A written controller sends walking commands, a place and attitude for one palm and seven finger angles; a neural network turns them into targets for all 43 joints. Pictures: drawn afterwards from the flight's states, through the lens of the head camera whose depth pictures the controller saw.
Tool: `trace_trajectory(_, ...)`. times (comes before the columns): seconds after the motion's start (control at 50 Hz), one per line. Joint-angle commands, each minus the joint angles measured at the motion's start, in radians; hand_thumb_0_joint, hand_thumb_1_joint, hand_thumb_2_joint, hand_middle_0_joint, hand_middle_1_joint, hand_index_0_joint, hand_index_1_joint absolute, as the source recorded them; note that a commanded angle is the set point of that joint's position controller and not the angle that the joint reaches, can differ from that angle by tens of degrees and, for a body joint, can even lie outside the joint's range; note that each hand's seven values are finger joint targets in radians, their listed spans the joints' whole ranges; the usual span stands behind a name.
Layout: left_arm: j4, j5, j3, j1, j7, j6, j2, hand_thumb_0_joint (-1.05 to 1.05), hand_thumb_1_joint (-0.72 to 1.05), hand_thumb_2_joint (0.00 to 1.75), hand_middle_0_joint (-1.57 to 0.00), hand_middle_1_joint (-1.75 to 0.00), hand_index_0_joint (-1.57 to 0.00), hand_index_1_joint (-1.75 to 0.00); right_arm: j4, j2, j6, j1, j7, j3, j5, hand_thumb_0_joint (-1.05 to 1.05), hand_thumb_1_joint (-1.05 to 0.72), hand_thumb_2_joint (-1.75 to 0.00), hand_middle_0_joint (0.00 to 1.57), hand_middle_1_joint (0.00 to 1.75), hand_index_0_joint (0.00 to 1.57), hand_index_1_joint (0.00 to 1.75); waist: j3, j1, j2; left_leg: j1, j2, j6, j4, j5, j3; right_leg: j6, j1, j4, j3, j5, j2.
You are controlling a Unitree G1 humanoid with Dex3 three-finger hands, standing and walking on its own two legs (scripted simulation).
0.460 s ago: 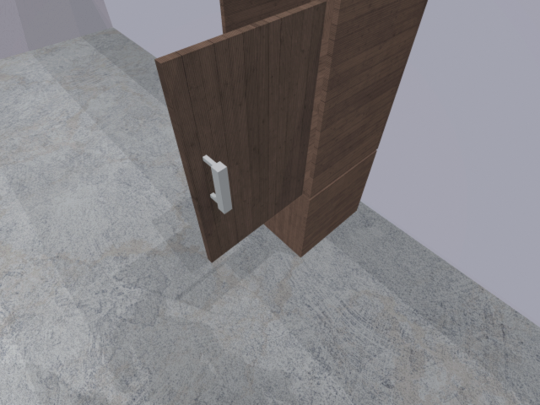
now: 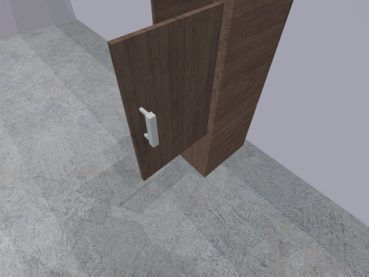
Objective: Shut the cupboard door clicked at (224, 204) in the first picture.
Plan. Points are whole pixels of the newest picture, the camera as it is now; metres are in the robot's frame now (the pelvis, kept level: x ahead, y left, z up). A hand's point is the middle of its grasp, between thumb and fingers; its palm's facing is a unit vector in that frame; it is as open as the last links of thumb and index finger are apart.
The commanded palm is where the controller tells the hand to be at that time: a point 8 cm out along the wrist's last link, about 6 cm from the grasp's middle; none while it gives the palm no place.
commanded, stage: look at it before walking up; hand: left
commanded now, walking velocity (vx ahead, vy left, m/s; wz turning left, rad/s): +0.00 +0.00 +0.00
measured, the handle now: (148, 127) +0.54 +0.14 -0.04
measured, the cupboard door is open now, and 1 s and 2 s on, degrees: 91 91 91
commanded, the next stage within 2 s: walk to a spot facing it in 0.38 s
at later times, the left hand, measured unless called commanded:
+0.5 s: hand out of the picture +0.04 +0.21 -0.17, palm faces +0.00 -0.97 -0.26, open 7.4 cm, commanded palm none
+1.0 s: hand out of the picture +0.06 +0.17 -0.18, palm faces -0.14 -0.95 -0.29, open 7.4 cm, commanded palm none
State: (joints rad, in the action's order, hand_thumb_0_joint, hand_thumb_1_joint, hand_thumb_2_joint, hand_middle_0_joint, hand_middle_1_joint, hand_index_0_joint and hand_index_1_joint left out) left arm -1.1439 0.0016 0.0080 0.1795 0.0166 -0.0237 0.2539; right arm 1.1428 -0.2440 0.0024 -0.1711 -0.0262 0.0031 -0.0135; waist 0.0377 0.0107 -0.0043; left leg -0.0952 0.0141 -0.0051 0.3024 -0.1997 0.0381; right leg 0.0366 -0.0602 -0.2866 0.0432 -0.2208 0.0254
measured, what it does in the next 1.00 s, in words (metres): lifts its left foot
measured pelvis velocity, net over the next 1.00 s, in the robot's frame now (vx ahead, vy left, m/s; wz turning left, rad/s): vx -0.02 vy -0.03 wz -0.22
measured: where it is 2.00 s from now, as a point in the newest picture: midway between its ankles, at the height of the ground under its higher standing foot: outside the picture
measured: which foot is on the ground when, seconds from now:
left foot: down 0.00-0.90, up 0.92-1.00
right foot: down 0.00-1.00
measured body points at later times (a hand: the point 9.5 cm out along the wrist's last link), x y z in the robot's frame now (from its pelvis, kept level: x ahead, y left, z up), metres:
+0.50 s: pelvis +0.00 +0.00 +0.00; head +0.02 +0.00 +0.45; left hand +0.04 +0.27 -0.15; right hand +0.03 -0.26 -0.15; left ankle -0.02 +0.12 -0.75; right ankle -0.04 -0.09 -0.75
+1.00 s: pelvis -0.02 -0.03 -0.02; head +0.03 -0.06 +0.42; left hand +0.07 +0.22 -0.16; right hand -0.02 -0.30 -0.18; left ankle -0.04 +0.12 -0.69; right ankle -0.05 -0.12 -0.75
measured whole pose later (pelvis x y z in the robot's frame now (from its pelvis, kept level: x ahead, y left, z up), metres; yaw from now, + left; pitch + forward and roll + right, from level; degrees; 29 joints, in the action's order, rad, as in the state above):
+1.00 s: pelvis -0.02 -0.03 -0.02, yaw -12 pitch +0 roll +1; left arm -0.96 -0.02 0.08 0.22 0.00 0.03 0.21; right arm 1.02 -0.24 0.07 -0.16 -0.04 -0.07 -0.01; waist 0.12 -0.02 0.03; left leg -0.41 0.06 -0.04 1.03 -0.50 0.03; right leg 0.06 -0.29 -0.62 -0.04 -0.33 0.06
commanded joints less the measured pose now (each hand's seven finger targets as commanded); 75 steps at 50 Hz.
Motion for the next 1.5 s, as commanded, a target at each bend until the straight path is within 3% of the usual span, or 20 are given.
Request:
trace_trajectory(0.0,0.042,-0.004,0.024,0.014,0.013,-0.013,0.156,0.0,0.9,0.9,-0.2,-0.3,-0.2,-0.3,-0.035,-0.158,-0.017,-0.019,-0.007,-0.027,-0.005,0.0,-0.9,-0.9,0.2,0.3,0.2,0.3,-0.035,-0.001,0.009,0.035,0.108,0.03,-0.015,0.243,-0.09,0.01,-0.025,0.029,-0.101,0.275,-0.151)
trace_trajectory(0.46,0.043,-0.004,0.024,0.022,0.014,-0.014,0.15,0.0,0.9,0.9,-0.2,-0.3,-0.2,-0.3,-0.032,-0.152,-0.02,-0.024,-0.008,-0.027,-0.005,0.0,-0.9,-0.9,0.2,0.3,0.2,0.3,-0.033,-0.003,0.002,0.036,0.107,0.033,-0.011,0.267,-0.092,0.009,-0.026,0.021,-0.095,0.293,-0.151)
trace_trajectory(0.62,0.096,-0.011,0.051,0.038,0.011,0.038,0.117,0.0,0.9,0.9,-0.2,-0.3,-0.2,-0.3,-0.064,-0.121,0.014,-0.085,-0.029,-0.053,-0.007,0.0,-0.9,-0.9,0.2,0.3,0.2,0.3,-0.037,0.008,0.011,0.042,0.149,0.023,0.106,0.227,-0.009,0.014,-0.14,-0.123,-0.151,0.363,-0.12)
trace_trajectory(0.7,0.16,-0.019,0.066,0.015,-0.007,0.062,0.101,0.0,0.9,0.9,-0.2,-0.3,-0.2,-0.3,-0.106,-0.162,0.021,-0.081,-0.035,-0.08,-0.014,0.0,-0.9,-0.9,0.2,0.3,0.2,0.3,0.002,0.012,0.105,0.016,0.254,0.085,0.057,0.143,-0.081,0.002,-0.278,-0.305,-0.125,0.15,-0.05)
trace_trajectory(0.74,0.185,-0.02,0.074,0.009,-0.016,0.076,0.082,0.0,0.9,0.9,-0.2,-0.3,-0.2,-0.3,-0.123,-0.178,0.014,-0.068,-0.033,-0.089,-0.019,0.0,-0.9,-0.9,0.2,0.3,0.2,0.3,0.007,0.002,0.195,-0.022,0.376,0.17,-0.015,0.173,-0.164,-0.011,-0.332,-0.542,-0.075,-0.239,-0.018)
trace_trajectory(0.8,0.214,-0.02,0.085,0.033,-0.028,0.081,0.063,0.0,0.9,0.9,-0.2,-0.3,-0.2,-0.3,-0.168,-0.176,0.006,0.005,-0.031,-0.09,-0.026,0.0,-0.9,-0.9,0.2,0.3,0.2,0.3,0.004,-0.041,0.189,-0.096,0.391,0.168,0.038,0.243,-0.095,-0.004,-0.283,-0.562,-0.095,-0.303,-0.067)
trace_trajectory(0.84,0.19,-0.026,0.096,0.146,-0.034,0.069,0.072,0.0,0.9,0.9,-0.2,-0.3,-0.2,-0.3,-0.193,-0.178,0.011,0.058,-0.03,-0.093,-0.02,0.0,-0.9,-0.9,0.2,0.3,0.2,0.3,-0.045,-0.099,0.079,-0.16,0.293,0.081,0.234,0.199,0.018,-0.01,-0.117,-0.314,-0.06,-0.07,-0.055)
trace_trajectory(0.86,0.182,-0.037,0.112,0.19,-0.024,0.055,0.146,0.0,0.9,0.9,-0.2,-0.3,-0.2,-0.3,-0.213,-0.133,0.021,0.06,-0.028,-0.091,-0.007,0.0,-0.9,-0.9,0.2,0.3,0.2,0.3,-0.04,-0.115,-0.183,-0.272,0.132,0.0,0.475,-0.049,0.107,0.021,-0.058,-0.08,-0.282,0.179,-0.166)
trace_trajectory(0.88,0.183,-0.036,0.127,0.202,-0.007,0.05,0.234,0.0,0.9,0.9,-0.2,-0.3,-0.2,-0.3,-0.249,-0.078,0.025,0.075,-0.021,-0.083,0.003,0.0,-0.9,-0.9,0.2,0.3,0.2,0.3,-0.016,-0.113,-0.377,-0.434,-0.009,-0.038,0.73,-0.444,0.077,0.099,-0.053,0.013,-0.593,0.447,-0.363)
trace_trajectory(0.9,0.192,-0.022,0.124,0.187,0.004,0.052,0.225,0.0,0.9,0.9,-0.2,-0.3,-0.2,-0.3,-0.24,-0.102,0.036,0.062,-0.017,-0.089,0.002,0.0,-0.9,-0.9,0.2,0.3,0.2,0.3,-0.004,-0.096,-0.278,-0.45,0.022,-0.025,0.842,-0.403,-0.05,0.141,-0.074,0.0,-0.563,0.397,-0.35)
trace_trajectory(0.92,0.218,-0.02,0.122,0.138,0.006,0.053,0.204,0.0,0.9,0.9,-0.2,-0.3,-0.2,-0.3,-0.247,-0.089,0.033,0.056,-0.008,-0.091,0.002,0.0,-0.9,-0.9,0.2,0.3,0.2,0.3,0.016,-0.067,-0.162,-0.466,0.049,-0.027,0.86,-0.354,-0.056,0.189,-0.11,-0.015,-0.529,0.313,-0.343)
trace_trajectory(1.02,0.243,-0.026,0.113,0.105,0.02,0.036,0.146,0.0,0.9,0.9,-0.2,-0.3,-0.2,-0.3,-0.256,-0.047,0.027,0.091,-0.011,-0.076,0.004,0.0,-0.9,-0.9,0.2,0.3,0.2,0.3,-0.095,-0.042,-0.075,-0.412,0.036,-0.053,0.708,-0.263,-0.054,0.178,-0.018,-0.113,-0.45,0.557,-0.232)
trace_trajectory(1.14,0.259,-0.032,0.122,0.11,0.009,0.049,0.163,0.0,0.9,0.9,-0.2,-0.3,-0.2,-0.3,-0.289,-0.046,0.02,0.104,-0.015,-0.076,0.014,0.0,-0.9,-0.9,0.2,0.3,0.2,0.3,-0.101,-0.048,-0.156,-0.341,-0.004,-0.044,0.514,-0.236,-0.051,0.159,-0.026,-0.107,-0.492,0.49,-0.185)
trace_trajectory(1.22,0.282,-0.028,0.121,0.049,0.007,0.058,0.146,0.0,0.9,0.9,-0.2,-0.3,-0.2,-0.3,-0.278,-0.059,0.009,0.025,-0.024,-0.08,0.019,0.0,-0.9,-0.9,0.2,0.3,0.2,0.3,-0.104,0.003,-0.119,-0.128,-0.007,-0.033,0.222,-0.111,-0.071,0.093,-0.165,-0.162,-0.512,0.398,-0.138)
trace_trajectory(1.24,0.296,-0.02,0.115,0.027,0.004,0.059,0.127,0.0,0.9,0.9,-0.2,-0.3,-0.2,-0.3,-0.262,-0.091,0.001,-0.033,-0.031,-0.085,0.016,0.0,-0.9,-0.9,0.2,0.3,0.2,0.3,-0.124,0.032,-0.055,0.039,0.045,-0.02,0.094,-0.031,-0.093,0.049,-0.286,-0.208,-0.46,0.27,-0.086)
trace_trajectory(1.26,0.318,-0.007,0.104,0.036,-0.006,0.062,0.068,0.0,0.9,0.9,-0.2,-0.3,-0.2,-0.3,-0.265,-0.181,-0.01,-0.055,-0.036,-0.099,-0.001,0.0,-0.9,-0.9,0.2,0.3,0.2,0.3,-0.123,0.037,0.202,0.159,0.274,0.054,-0.028,-0.034,-0.34,-0.013,-0.486,-0.356,-0.317,-0.073,0.048)
trace_trajectory(1.28,0.341,-0.011,0.1,0.004,-0.018,0.058,0.07,0.0,0.9,0.9,-0.2,-0.3,-0.2,-0.3,-0.277,-0.236,-0.008,-0.07,-0.04,-0.11,-0.014,0.0,-0.9,-0.9,0.2,0.3,0.2,0.3,-0.088,0.036,0.325,0.104,0.475,0.165,-0.061,0.09,-0.505,-0.064,-0.555,-0.607,-0.139,-0.405,0.071)
trace_trajectory(1.32,0.361,-0.025,0.109,0.005,-0.032,0.053,0.095,0.0,0.9,0.9,-0.2,-0.3,-0.2,-0.3,-0.322,-0.2,-0.006,0.007,-0.034,-0.092,-0.024,0.0,-0.9,-0.9,0.2,0.3,0.2,0.3,-0.03,-0.01,0.121,-0.097,0.471,0.238,-0.035,0.117,-0.421,-0.087,-0.506,-0.814,-0.133,-0.334,-0.016)
trace_trajectory(1.4,0.346,-0.022,0.099,-0.012,-0.057,0.07,0.065,0.0,0.9,0.9,-0.2,-0.3,-0.2,-0.3,-0.321,-0.158,-0.006,0.029,-0.034,-0.082,-0.029,0.0,-0.9,-0.9,0.2,0.3,0.2,0.3,-0.053,-0.028,0.263,-0.064,0.273,0.131,0.093,0.404,-0.088,-0.09,-0.433,-0.687,-0.036,-0.27,-0.029)
trace_trajectory(1.48,0.345,-0.019,0.089,-0.022,-0.065,0.06,0.062,0.0,0.9,0.9,-0.2,-0.3,-0.2,-0.3,-0.307,-0.207,0.004,-0.037,-0.023,-0.099,-0.024,0.0,-0.9,-0.9,0.2,0.3,0.2,0.3,-0.086,-0.005,0.23,-0.065,0.272,0.086,0.178,0.387,-0.029,-0.069,-0.271,-0.44,0.058,-0.171,0.007)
